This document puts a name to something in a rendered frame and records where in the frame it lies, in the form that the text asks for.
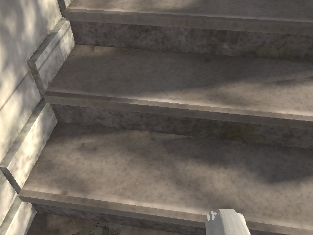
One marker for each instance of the robot right thigh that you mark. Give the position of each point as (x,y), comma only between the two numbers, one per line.
(225,222)

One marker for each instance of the robot left hand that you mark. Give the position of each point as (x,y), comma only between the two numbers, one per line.
(97,228)

